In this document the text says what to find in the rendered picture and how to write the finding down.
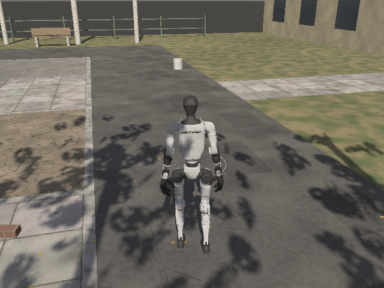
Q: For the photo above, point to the robot left hand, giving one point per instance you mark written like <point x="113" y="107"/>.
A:
<point x="163" y="186"/>

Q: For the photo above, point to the left robot upper arm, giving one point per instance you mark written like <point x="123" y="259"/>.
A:
<point x="170" y="138"/>

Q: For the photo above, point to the humanoid robot torso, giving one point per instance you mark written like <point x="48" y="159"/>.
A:
<point x="191" y="140"/>

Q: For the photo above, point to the right robot upper arm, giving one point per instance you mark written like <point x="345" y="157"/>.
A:
<point x="212" y="137"/>

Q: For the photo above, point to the right robot forearm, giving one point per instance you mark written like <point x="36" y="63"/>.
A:
<point x="217" y="163"/>

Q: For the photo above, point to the robot right hand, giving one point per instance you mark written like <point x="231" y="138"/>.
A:
<point x="219" y="183"/>

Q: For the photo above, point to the left robot forearm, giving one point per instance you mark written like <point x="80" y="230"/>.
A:
<point x="166" y="165"/>

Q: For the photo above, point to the right robot thigh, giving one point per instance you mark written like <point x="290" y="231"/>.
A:
<point x="205" y="187"/>

